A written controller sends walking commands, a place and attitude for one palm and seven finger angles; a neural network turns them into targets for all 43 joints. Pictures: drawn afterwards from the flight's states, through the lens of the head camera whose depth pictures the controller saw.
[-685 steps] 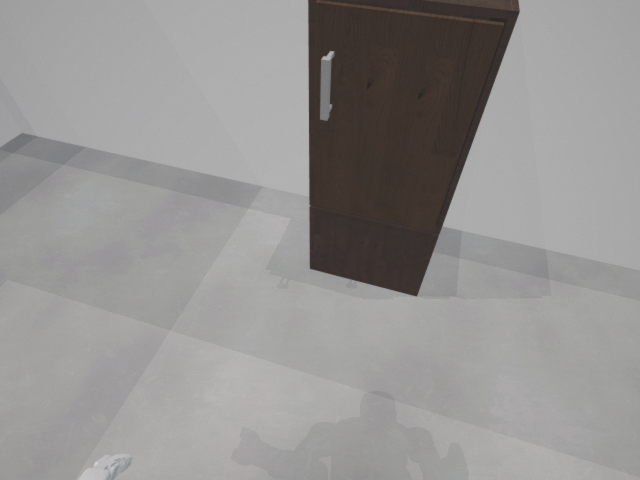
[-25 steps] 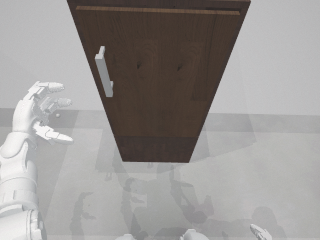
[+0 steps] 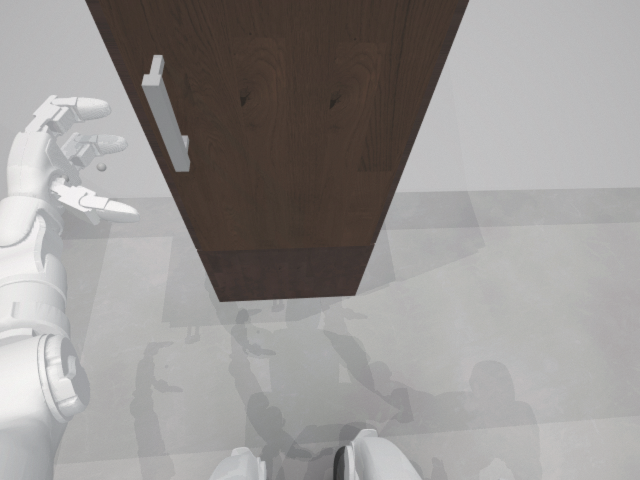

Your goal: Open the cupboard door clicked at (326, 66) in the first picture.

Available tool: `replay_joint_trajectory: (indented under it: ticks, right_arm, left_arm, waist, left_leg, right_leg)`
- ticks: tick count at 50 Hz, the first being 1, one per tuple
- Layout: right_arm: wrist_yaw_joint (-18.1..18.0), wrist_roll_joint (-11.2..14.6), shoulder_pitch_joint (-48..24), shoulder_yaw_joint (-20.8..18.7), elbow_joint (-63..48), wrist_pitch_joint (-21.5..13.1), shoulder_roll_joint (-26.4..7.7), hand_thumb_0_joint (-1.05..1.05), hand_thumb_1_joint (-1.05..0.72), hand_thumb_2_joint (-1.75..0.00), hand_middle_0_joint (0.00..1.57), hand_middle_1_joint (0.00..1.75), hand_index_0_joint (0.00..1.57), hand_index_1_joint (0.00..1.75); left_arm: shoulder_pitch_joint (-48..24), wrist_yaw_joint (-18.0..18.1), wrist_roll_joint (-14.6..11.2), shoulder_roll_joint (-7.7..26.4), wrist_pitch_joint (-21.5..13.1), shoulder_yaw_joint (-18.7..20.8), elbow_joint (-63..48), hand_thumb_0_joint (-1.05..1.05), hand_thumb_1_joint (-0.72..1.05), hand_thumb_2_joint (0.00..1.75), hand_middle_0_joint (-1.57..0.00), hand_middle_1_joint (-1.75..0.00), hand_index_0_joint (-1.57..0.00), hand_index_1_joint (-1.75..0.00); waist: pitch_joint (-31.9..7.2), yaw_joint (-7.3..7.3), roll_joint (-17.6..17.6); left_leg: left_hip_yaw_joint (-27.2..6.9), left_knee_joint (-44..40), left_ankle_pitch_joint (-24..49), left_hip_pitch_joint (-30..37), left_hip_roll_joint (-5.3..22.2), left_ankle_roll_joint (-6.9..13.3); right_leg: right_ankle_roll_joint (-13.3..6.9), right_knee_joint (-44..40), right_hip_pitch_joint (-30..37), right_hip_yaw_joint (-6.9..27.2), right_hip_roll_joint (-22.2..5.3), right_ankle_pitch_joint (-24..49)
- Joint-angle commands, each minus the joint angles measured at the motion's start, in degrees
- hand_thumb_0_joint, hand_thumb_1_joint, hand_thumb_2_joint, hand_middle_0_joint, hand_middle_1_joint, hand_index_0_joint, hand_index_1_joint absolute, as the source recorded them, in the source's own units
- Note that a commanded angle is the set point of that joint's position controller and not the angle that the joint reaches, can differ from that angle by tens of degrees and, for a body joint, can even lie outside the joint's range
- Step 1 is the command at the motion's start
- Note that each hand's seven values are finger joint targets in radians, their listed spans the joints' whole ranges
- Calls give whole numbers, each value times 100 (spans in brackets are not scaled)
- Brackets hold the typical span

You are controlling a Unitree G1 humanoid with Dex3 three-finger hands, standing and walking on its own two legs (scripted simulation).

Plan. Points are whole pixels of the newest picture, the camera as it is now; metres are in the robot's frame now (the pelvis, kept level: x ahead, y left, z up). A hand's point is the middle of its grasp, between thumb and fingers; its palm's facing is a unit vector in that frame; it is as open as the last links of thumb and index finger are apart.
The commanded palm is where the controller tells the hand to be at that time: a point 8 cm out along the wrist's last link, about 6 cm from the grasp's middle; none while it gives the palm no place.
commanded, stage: move the hooked fingers beside the handle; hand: left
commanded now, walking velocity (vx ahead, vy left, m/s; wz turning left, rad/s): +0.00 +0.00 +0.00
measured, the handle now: (171, 118) +0.56 +0.18 +0.08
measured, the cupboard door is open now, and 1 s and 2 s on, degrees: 0 0 0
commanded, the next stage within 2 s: slide the fingers in behind the handle in 1.38 s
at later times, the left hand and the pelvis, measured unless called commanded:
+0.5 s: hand (117, 132) +0.52 +0.23 +0.09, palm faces -0.01 -1.00 +0.00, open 14.0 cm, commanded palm +0.49 +0.28 +0.08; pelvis +0.01 +0.01 +0.00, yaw -1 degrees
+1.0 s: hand (117, 149) +0.51 +0.23 +0.08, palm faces +0.00 -1.00 +0.01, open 14.0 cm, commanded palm +0.49 +0.28 +0.08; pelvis +0.01 +0.01 -0.01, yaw +0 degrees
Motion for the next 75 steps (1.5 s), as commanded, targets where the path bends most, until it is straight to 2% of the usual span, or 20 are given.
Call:
replay_joint_trajectory:
  ticks: [1, 9, 14, 17, 20, 24, 26, 34, 37, 39, 42, 45, 50, 55, 59, 62, 66, 67, 73, 75]
  right_arm:
    - [-21, -28, 798, -384, -389, -69, -1025, 0, -90, -90, 20, 30, 20, 30]
    - [-3, -37, 1009, -366, -347, 124, -1104, 0, -90, -90, 20, 30, 20, 30]
    - [6, -100, 1158, -375, -302, 188, -1120, 0, -90, -90, 20, 30, 20, 30]
    - [43, -148, 1242, -385, -222, 197, -1110, 0, -90, -90, 20, 30, 20, 30]
    - [100, -175, 1335, -400, -293, 277, -1131, 0, -90, -90, 20, 30, 20, 30]
    - [148, -148, 1302, -401, -380, 426, -1111, 0, -90, -90, 20, 30, 20, 30]
    - [138, -138, 1287, -399, -520, 477, -1124, 0, -90, -90, 20, 30, 20, 30]
    - [167, -128, 1186, -448, -513, 506, -1035, 0, -90, -90, 20, 30, 20, 30]
    - [155, -107, 1140, -412, -427, 523, -1010, 0, -90, -90, 20, 30, 20, 30]
    - [142, -100, 1136, -412, -404, 521, -1042, 0, -90, -90, 20, 30, 20, 30]
    - [103, -93, 1093, -403, -395, 498, -1033, 0, -90, -90, 20, 30, 20, 30]
    - [82, -118, 1113, -396, -379, 447, -1071, 0, -90, -90, 20, 30, 20, 30]
    - [104, -162, 1117, -385, -327, 392, -1047, 0, -90, -90, 20, 30, 20, 30]
    - [119, -146, 1148, -358, -399, 435, -1069, 0, -90, -90, 20, 30, 20, 30]
    - [121, -132, 1145, -360, -453, 458, -1064, 0, -90, -90, 20, 30, 20, 30]
    - [142, -128, 1179, -396, -547, 478, -1066, 0, -90, -90, 20, 30, 20, 30]
    - [145, -99, 1170, -390, -485, 499, -1044, 0, -90, -90, 20, 30, 20, 30]
    - [135, -99, 1192, -395, -461, 507, -1082, 0, -90, -90, 20, 30, 20, 30]
    - [107, -115, 1184, -388, -459, 487, -1060, 0, -90, -90, 20, 30, 20, 30]
    - [108, -126, 1181, -381, -422, 453, -1028, 0, -90, -90, 20, 30, 20, 30]
  left_arm:
    - [-2419, -14, -134, 1678, -451, 151, -1184, 0, -50, 30, -30, -120, -30, -120]
    - [-2755, -4, -36, 1837, -234, 141, -608, 0, -50, 30, -30, -120, -30, -120]
    - [-3370, 152, 99, 2174, -424, 306, -818, 0, -50, 30, -30, -120, -30, -120]
    - [-3708, 179, 103, 1919, -514, 131, -853, 0, -50, 30, -30, -120, -30, -120]
    - [-2946, 151, 66, 1896, -445, 291, -667, 0, -50, 30, -30, -120, -30, -120]
    - [-2710, 135, 106, 1599, -127, 40, -441, 0, -50, 30, -30, -120, -30, -120]
    - [-2458, 181, 105, 2018, -163, 389, -650, 0, -50, 30, -30, -120, -30, -120]
    - [-2667, 318, 17, 2118, -618, 572, -1548, 0, -50, 30, -30, -120, -30, -120]
    - [-2619, 143, 38, 1647, -418, 110, -1196, 0, -50, 30, -30, -120, -30, -120]
    - [-2477, 45, -5, 1404, -230, -62, -767, 0, -50, 30, -30, -120, -30, -120]
    - [-2747, -10, -80, 1139, -179, -288, -747, 0, -50, 30, -30, -120, -30, -120]
    - [-2985, 92, -147, 1356, -323, -66, -801, 0, -50, 30, -30, -120, -30, -120]
    - [-3525, 335, 90, 1688, -578, 40, -1170, 0, -50, 30, -30, -120, -30, -120]
    - [-3131, 403, 171, 2034, -413, 327, -752, 0, -50, 30, -30, -120, -30, -120]
    - [-3123, 323, 214, 1947, -305, 177, -864, 0, -50, 30, -30, -120, -30, -120]
    - [-2746, 259, 68, 1992, -387, 346, -1162, 0, -50, 30, -30, -120, -30, -120]
    - [-2646, 161, -47, 1543, -304, 63, -834, 0, -50, 30, -30, -120, -30, -120]
    - [-2557, 161, -31, 1728, -253, 201, -673, 0, -50, 30, -30, -120, -30, -120]
    - [-2842, 199, 80, 1930, -410, 216, -984, 0, -50, 30, -30, -120, -30, -120]
    - [-3205, 214, 21, 1577, -513, -45, -1092, 0, -50, 30, -30, -120, -30, -120]
  waist:
    - [-2739, 20, 694]
    - [-2168, -168, 493]
    - [-2620, -230, 825]
    - [-2933, -325, 1166]
    - [-3146, -134, 1099]
    - [-2579, -194, 757]
    - [-2770, -22, 753]
    - [-3137, -16, 1009]
    - [-2747, -147, 1137]
    - [-2291, -230, 790]
    - [-2277, -321, 813]
    - [-2319, -321, 596]
    - [-2880, -277, 1155]
    - [-2950, -191, 806]
    - [-2900, -185, 1006]
    - [-3310, -66, 935]
    - [-2635, -216, 633]
    - [-2455, -192, 560]
    - [-2617, -186, 820]
    - [-2541, -314, 928]
  left_leg:
    - [-301, -599, 2065, 1072, -136, 71]
    - [-272, -622, 1579, 551, -129, 114]
    - [-354, -468, 1900, 867, -104, 91]
    - [-444, -369, 2288, 1311, -75, 32]
    - [-468, -338, 2918, 1507, -43, -8]
    - [-368, -412, 2521, 1029, -41, 45]
    - [-316, -428, 2679, 941, -60, 59]
    - [-315, -365, 3008, 1356, -44, 41]
    - [-336, -383, 3014, 1405, -25, 31]
    - [-308, -432, 2542, 1130, -37, 70]
    - [-336, -426, 2428, 1183, -58, 72]
    - [-380, -367, 2247, 1028, -76, 82]
    - [-463, -238, 2514, 1321, -86, 22]
    - [-406, -226, 2489, 981, -94, 59]
    - [-365, -285, 2438, 985, -90, 53]
    - [-319, -276, 2812, 1161, -72, 54]
    - [-263, -368, 2309, 819, -79, 104]
    - [-247, -400, 2101, 656, -81, 111]
    - [-272, -370, 2034, 766, -108, 114]
    - [-328, -353, 2073, 934, -101, 109]
  right_leg:
    - [-34, -308, 1556, 287, 243, 1600]
    - [-5, -423, 1347, 288, 247, 1306]
    - [-29, -323, 1155, 293, 274, 1343]
    - [-45, -255, 870, 223, 301, 1415]
    - [-81, -181, 965, 152, 339, 1683]
    - [-27, -265, 970, 135, 330, 1653]
    - [-57, -215, 1314, 182, 335, 1924]
    - [-45, -210, 1523, 248, 367, 2208]
    - [-34, -266, 1186, 191, 358, 2041]
    - [-26, -355, 1053, 156, 357, 1787]
    - [-34, -354, 913, 148, 344, 1677]
    - [-54, -289, 919, 161, 338, 1600]
    - [-71, -112, 849, 182, 314, 1612]
    - [-49, -110, 1225, 208, 325, 1827]
    - [-34, -158, 1191, 211, 311, 1813]
    - [-44, -155, 1500, 239, 350, 2169]
    - [-22, -274, 1360, 215, 359, 1951]
    - [-16, -311, 1359, 222, 346, 1821]
    - [-32, -279, 1277, 275, 326, 1663]
    - [-55, -261, 1052, 237, 343, 1577]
